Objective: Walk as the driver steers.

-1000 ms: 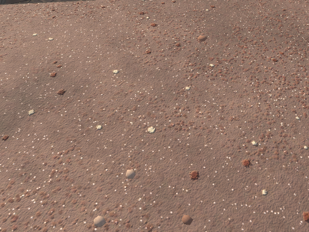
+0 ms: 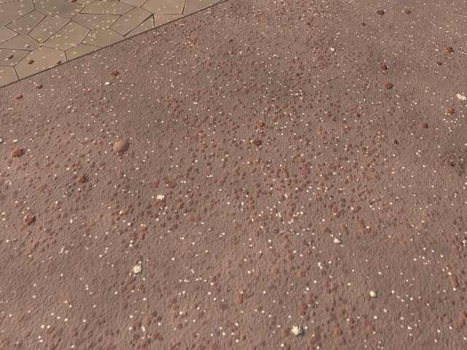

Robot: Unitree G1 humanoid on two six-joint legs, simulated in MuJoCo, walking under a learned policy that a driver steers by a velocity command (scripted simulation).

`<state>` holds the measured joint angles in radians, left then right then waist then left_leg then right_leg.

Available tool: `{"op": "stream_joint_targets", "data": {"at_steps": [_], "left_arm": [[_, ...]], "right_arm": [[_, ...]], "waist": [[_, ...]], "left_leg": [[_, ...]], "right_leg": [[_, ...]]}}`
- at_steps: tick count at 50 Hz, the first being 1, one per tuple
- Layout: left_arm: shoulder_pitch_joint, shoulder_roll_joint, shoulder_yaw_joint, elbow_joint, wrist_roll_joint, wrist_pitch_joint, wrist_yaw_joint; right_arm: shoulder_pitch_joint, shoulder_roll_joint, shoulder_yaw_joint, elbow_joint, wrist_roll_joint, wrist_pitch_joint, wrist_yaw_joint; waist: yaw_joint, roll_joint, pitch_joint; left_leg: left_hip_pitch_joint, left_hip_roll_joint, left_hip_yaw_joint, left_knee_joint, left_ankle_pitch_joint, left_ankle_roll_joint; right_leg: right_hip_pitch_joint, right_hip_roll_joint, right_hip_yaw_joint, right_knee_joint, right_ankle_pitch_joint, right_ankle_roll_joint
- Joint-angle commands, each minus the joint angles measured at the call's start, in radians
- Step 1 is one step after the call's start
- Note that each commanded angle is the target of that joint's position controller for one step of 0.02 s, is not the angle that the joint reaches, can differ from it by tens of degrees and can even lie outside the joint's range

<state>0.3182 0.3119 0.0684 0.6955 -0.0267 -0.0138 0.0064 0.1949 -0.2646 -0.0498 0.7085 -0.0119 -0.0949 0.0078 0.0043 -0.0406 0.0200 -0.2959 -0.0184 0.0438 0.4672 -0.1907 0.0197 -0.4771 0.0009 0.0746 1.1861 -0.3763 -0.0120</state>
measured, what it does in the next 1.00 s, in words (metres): walks ahead, turning right: right foot, then left foot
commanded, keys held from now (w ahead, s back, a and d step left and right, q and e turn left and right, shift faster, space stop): w+e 0.06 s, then e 0.66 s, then no key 0.28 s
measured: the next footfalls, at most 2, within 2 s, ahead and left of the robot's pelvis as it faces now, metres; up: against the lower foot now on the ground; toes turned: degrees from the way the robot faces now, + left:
right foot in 0.32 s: +0.30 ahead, -0.16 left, +0.00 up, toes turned -12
left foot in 0.78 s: +0.36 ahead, +0.05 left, +0.00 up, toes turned -32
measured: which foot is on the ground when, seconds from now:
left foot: down 0.00-0.32, up 0.34-0.76, down 0.78-1.00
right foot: up 0.00-0.30, down 0.32-0.78, up 0.80-1.00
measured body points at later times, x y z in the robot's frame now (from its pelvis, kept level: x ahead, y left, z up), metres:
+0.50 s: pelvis +0.19 -0.05 -0.01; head +0.24 -0.09 +0.44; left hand +0.43 +0.17 -0.09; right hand +0.26 -0.37 -0.12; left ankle +0.21 +0.11 -0.66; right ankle +0.26 -0.15 -0.74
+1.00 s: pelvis +0.25 -0.02 +0.00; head +0.28 -0.02 +0.45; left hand +0.53 +0.14 -0.10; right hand +0.22 -0.32 -0.09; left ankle +0.33 +0.07 -0.74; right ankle +0.16 -0.14 -0.68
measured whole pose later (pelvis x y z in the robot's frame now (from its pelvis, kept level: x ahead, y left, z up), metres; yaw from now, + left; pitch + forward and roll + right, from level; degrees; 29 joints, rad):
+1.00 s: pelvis +0.25 -0.02 +0.00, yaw -31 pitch +1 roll -1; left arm 0.19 0.32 0.09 0.66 -0.01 0.06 0.03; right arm 0.18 -0.26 -0.04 0.72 -0.01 0.01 -0.02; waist -0.02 -0.03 0.04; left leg -0.27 0.02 -0.03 0.48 -0.22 0.00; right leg -0.42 0.06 0.11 0.93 -0.44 0.09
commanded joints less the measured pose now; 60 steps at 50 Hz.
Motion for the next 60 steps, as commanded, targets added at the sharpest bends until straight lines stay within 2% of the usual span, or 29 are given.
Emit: {"op": "stream_joint_targets", "data": {"at_steps": [1, 4, 7, 10, 13, 15, 16, 17, 18, 19, 21, 22, 25, 30, 35, 38, 39, 40, 41, 42, 45, 49, 51, 53, 55, 56, 57, 58, 60], "left_arm": [[-0.034, 0.059, 0.023, -0.096, -0.003, -0.003, -0.004], [-0.093, 0.04, 0.017, -0.119, 0.008, 0.001, -0.007], [-0.147, 0.022, 0.009, -0.127, 0.017, -0.009, -0.022], [-0.217, 0.019, 0.01, -0.148, 0.014, -0.011, -0.047], [-0.201, 0.067, 0.034, -0.166, 0.018, -0.001, -0.063], [-0.031, 0.131, 0.072, -0.124, 0.024, 0.003, -0.056], [0.062, 0.197, 0.096, -0.109, 0.022, 0.007, -0.033], [0.023, 0.292, 0.097, -0.138, 0.028, 0.012, -0.01], [0.008, 0.261, 0.082, -0.186, 0.039, 0.001, -0.022], [-0.037, 0.202, 0.068, -0.191, 0.034, -0.005, -0.03], [-0.118, 0.146, 0.049, -0.179, 0.007, -0.002, -0.022], [-0.151, 0.144, 0.047, -0.182, 0.015, 0.004, -0.016], [-0.18, 0.155, 0.052, -0.182, 0.038, 0.009, -0.002], [-0.18, 0.165, 0.058, -0.173, 0.024, 0.032, 0.024], [-0.165, 0.155, 0.057, -0.167, 0.023, 0.049, 0.018], [-0.171, 0.129, 0.046, -0.164, 0.008, 0.06, 0.021], [-0.121, 0.086, 0.033, -0.156, 0.013, 0.061, 0.023], [-0.116, 0.074, 0.032, -0.18, 0.009, 0.053, 0.023], [-0.123, 0.154, 0.053, -0.17, 0.032, 0.038, 0.024], [-0.106, 0.186, 0.068, -0.144, 0.023, 0.038, 0.02], [-0.084, 0.107, 0.051, -0.098, 0.022, 0.061, 0.028], [-0.152, 0.023, 0.013, -0.114, 0.02, 0.058, 0.022], [-0.175, 0.026, 0.009, -0.115, 0.015, 0.055, 0.015], [-0.128, 0.04, 0.014, -0.083, 0.013, 0.051, 0.01], [-0.114, 0.082, 0.017, -0.076, 0.029, 0.049, 0.013], [-0.102, 0.15, 0.028, -0.082, 0.04, 0.052, 0.023], [-0.141, 0.108, 0.018, -0.058, 0.047, 0.051, 0.016], [-0.169, 0.05, 0.006, -0.073, 0.046, 0.045, 0.006], [-0.155, 0.052, 0.002, -0.053, 0.052, 0.034, 0.005]], "right_arm": [[0.021, -0.11, -0.032, -0.027, 0.003, -0.015, -0.005], [0.026, -0.148, -0.047, 0.0, 0.002, -0.019, -0.006], [-0.007, -0.174, -0.054, 0.013, 0.007, 0.0, -0.017], [0.022, -0.198, -0.059, 0.037, 0.022, 0.019, -0.028], [0.011, -0.233, -0.073, 0.04, 0.051, 0.033, -0.033], [-0.009, -0.222, -0.073, 0.031, 0.064, 0.042, -0.035], [0.039, -0.185, -0.06, 0.025, 0.037, 0.039, -0.031], [0.144, -0.065, -0.021, -0.003, -0.039, 0.036, -0.016], [0.161, -0.138, -0.018, -0.002, -0.01, 0.03, -0.004], [0.042, -0.197, -0.035, -0.015, 0.027, 0.035, -0.002], [-0.017, -0.179, -0.032, -0.021, 0.011, 0.052, -0.025], [-0.012, -0.185, -0.035, -0.024, 0.005, 0.064, -0.032], [0.02, -0.155, -0.029, -0.011, -0.002, 0.078, -0.037], [-0.046, -0.126, -0.019, -0.029, 0.002, 0.092, -0.038], [-0.084, -0.128, -0.024, -0.053, 0.011, 0.077, -0.026], [-0.004, -0.132, -0.034, -0.033, 0.007, 0.064, -0.012], [0.01, -0.189, -0.047, -0.039, -0.013, 0.065, -0.014], [-0.027, -0.274, -0.065, -0.042, -0.04, 0.075, -0.017], [-0.04, -0.22, -0.056, -0.063, -0.047, 0.071, -0.019], [-0.072, -0.185, -0.045, -0.076, -0.033, 0.07, -0.025], [-0.103, -0.131, -0.027, -0.072, 0.009, 0.075, -0.03], [-0.08, -0.123, -0.024, -0.054, 0.003, 0.09, -0.027], [-0.033, -0.155, -0.033, -0.037, 0.009, 0.1, -0.025], [-0.028, -0.161, -0.031, -0.028, 0.022, 0.104, -0.023], [0.031, -0.135, -0.018, -0.007, 0.021, 0.085, -0.016], [0.042, -0.106, -0.006, -0.018, -0.01, 0.066, -0.005], [0.04, -0.063, 0.006, -0.017, -0.015, 0.057, -0.003], [-0.018, -0.104, 0.0, -0.01, -0.023, 0.057, -0.004], [-0.049, -0.107, -0.004, -0.001, -0.012, 0.066, -0.01]], "waist": [[-0.021, 0.168, 0.001], [-0.022, 0.124, 0.021], [-0.028, 0.121, 0.017], [-0.053, 0.129, -0.003], [-0.019, 0.145, -0.033], [0.077, 0.109, -0.115], [0.112, -0.006, -0.175], [-0.008, -0.285, -0.263], [0.041, -0.197, -0.497], [0.071, -0.065, -0.394], [0.021, 0.022, -0.2], [-0.01, 0.001, -0.163], [-0.04, -0.037, -0.164], [-0.016, -0.057, -0.17], [0.011, -0.109, -0.139], [-0.032, -0.107, -0.144], [-0.012, 0.002, -0.155], [0.035, 0.303, -0.08], [0.0, 0.304, -0.086], [0.012, 0.223, -0.08], [0.019, 0.16, -0.056], [-0.013, 0.227, -0.086], [-0.044, 0.267, -0.092], [-0.019, 0.253, -0.085], [-0.022, 0.18, -0.096], [-0.053, 0.02, -0.142], [-0.079, -0.126, -0.143], [-0.039, -0.072, -0.102], [-0.023, -0.043, -0.053]], "left_leg": [[0.161, 0.272, -0.252, -0.285, 0.028, 0.154], [0.177, 0.288, -0.149, -0.304, 0.219, 0.177], [0.169, 0.245, 0.014, -0.261, 0.483, 0.145], [0.205, 0.244, 0.079, -0.218, 0.526, 0.116], [0.273, 0.274, 0.091, -0.1, 0.639, 0.092], [0.243, 0.23, 0.128, 0.159, 0.683, 0.048], [0.073, 0.166, 0.143, 0.415, 0.422, -0.012], [-0.28, 0.019, 0.111, 0.787, -0.524, -0.082], [-0.347, -0.02, -0.116, 0.955, -0.549, -0.084], [-0.395, 0.021, -0.143, 0.945, -0.427, -0.069], [-0.393, 0.077, -0.132, 0.805, -0.289, -0.069], [-0.33, 0.085, -0.137, 0.746, -0.259, -0.071], [-0.221, 0.054, -0.112, 0.622, -0.222, -0.088], [-0.184, 0.025, -0.134, 0.433, -0.126, -0.11], [-0.119, -0.004, -0.142, 0.249, -0.143, -0.087], [0.045, 0.013, -0.114, -0.033, 0.003, -0.038], [0.139, 0.169, -0.241, -0.108, 0.045, 0.019], [0.135, 0.342, -0.478, -0.172, 0.182, 0.168], [0.088, 0.428, -0.587, -0.188, 0.238, 0.271], [0.079, 0.389, -0.509, -0.164, 0.255, 0.256], [0.114, 0.268, -0.328, -0.116, 0.305, 0.177], [0.157, 0.205, -0.22, -0.097, 0.332, 0.164], [0.169, 0.219, -0.24, -0.089, 0.33, 0.178], [0.147, 0.215, -0.244, -0.061, 0.323, 0.166], [0.055, 0.193, -0.232, -0.051, 0.236, 0.079], [-0.009, 0.129, -0.155, 0.027, 0.125, 0.02], [0.053, 0.074, -0.08, -0.014, -0.04, -0.035], [0.076, 0.067, -0.072, -0.002, -0.016, -0.067], [0.072, 0.062, -0.067, 0.006, 0.025, -0.066]], "right_leg": [[-0.215, -0.102, 0.028, -0.016, 0.073, 0.01], [-0.253, -0.111, 0.024, -0.136, 0.162, 0.03], [-0.163, -0.09, -0.041, -0.346, 0.322, 0.034], [-0.073, -0.059, -0.09, -0.498, 0.409, 0.018], [0.0, -0.023, -0.114, -0.572, 0.301, -0.031], [0.223, 0.044, -0.144, -0.685, 0.35, -0.086], [0.444, -0.018, -0.032, -0.72, 0.645, -0.139], [0.727, -0.279, 0.33, -0.597, 1.14, -0.298], [0.777, -0.398, 0.611, -0.725, 0.845, -0.437], [0.689, -0.331, 0.507, -0.781, 0.672, -0.382], [0.447, -0.238, 0.367, -0.821, 0.504, -0.285], [0.335, -0.211, 0.334, -0.842, 0.492, -0.27], [0.207, -0.164, 0.274, -0.853, 0.576, -0.262], [0.171, -0.122, 0.304, -0.856, 0.321, -0.233], [0.192, -0.114, 0.401, -0.83, 0.212, -0.207], [0.186, -0.074, 0.395, -0.743, 0.241, -0.148], [0.108, -0.008, 0.316, -0.62, 0.081, -0.088], [-0.077, 0.161, 0.101, -0.452, -0.156, -0.025], [-0.087, 0.129, 0.106, -0.209, -0.248, 0.026], [-0.085, 0.117, 0.122, -0.091, -0.196, 0.041], [-0.094, 0.104, 0.107, -0.01, -0.092, 0.089], [0.049, 0.038, 0.0, -0.341, -0.064, 0.111], [0.13, 0.027, -0.04, -0.504, -0.057, 0.107], [0.24, 0.034, -0.067, -0.738, 0.113, 0.081], [0.412, -0.027, 0.017, -0.859, 0.323, 0.023], [0.494, -0.142, 0.124, -0.782, 0.568, -0.024], [0.361, -0.153, 0.125, -0.767, 0.43, -0.088], [0.318, -0.111, 0.109, -0.784, 0.296, -0.081], [0.278, -0.074, 0.088, -0.793, 0.221, -0.043]]}}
